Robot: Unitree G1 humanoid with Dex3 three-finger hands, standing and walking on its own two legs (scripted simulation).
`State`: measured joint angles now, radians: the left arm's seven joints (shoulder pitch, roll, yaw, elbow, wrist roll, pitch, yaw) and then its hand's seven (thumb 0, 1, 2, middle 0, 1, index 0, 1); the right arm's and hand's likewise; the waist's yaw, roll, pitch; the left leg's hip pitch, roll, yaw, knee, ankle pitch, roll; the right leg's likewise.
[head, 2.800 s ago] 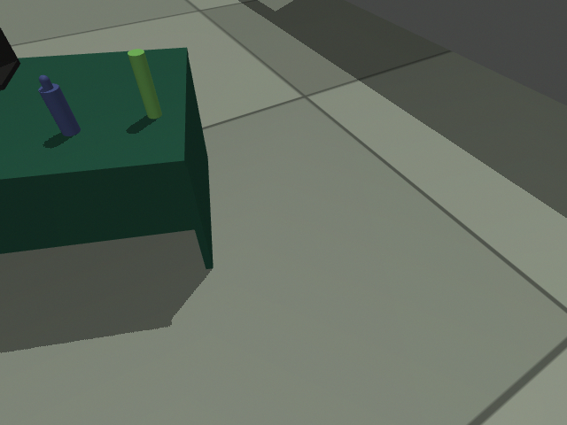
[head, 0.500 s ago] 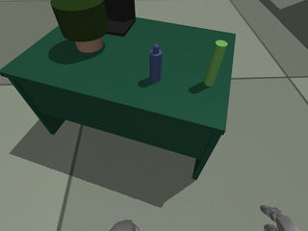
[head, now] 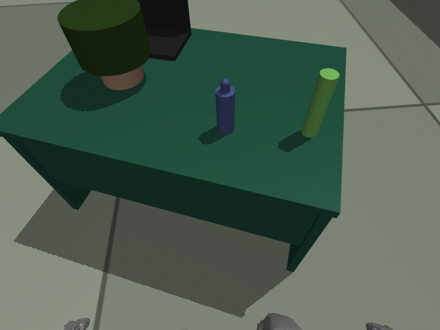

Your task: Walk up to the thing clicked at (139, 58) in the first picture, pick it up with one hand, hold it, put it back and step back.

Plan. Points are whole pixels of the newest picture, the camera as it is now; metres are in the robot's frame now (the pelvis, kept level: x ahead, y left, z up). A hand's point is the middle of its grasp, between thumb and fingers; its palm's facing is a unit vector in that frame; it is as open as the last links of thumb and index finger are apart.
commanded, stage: walk up
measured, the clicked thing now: (318, 106) +0.67 -0.26 -0.04
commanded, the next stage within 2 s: stand in 1.30 s
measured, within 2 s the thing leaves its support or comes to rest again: neither
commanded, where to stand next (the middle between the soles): +0.06 -0.01 m, yaw -4 degrees
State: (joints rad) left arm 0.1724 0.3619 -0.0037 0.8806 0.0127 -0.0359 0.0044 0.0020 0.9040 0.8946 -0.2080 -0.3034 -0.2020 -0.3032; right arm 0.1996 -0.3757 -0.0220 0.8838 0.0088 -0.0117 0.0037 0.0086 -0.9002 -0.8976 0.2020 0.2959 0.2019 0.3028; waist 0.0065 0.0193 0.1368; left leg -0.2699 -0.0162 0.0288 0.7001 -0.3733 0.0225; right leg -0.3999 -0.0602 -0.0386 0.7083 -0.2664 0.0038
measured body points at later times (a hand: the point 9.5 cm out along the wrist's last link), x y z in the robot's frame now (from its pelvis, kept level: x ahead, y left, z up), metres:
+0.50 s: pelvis +0.02 +0.00 +0.03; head +0.03 +0.01 +0.48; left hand +0.11 +0.30 -0.11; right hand +0.11 -0.30 -0.09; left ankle -0.01 +0.11 -0.72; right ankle +0.07 -0.13 -0.72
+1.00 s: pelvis +0.03 -0.01 +0.03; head +0.03 -0.02 +0.48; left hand +0.11 +0.28 -0.10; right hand +0.10 -0.32 -0.10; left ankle -0.01 +0.11 -0.72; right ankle +0.07 -0.13 -0.72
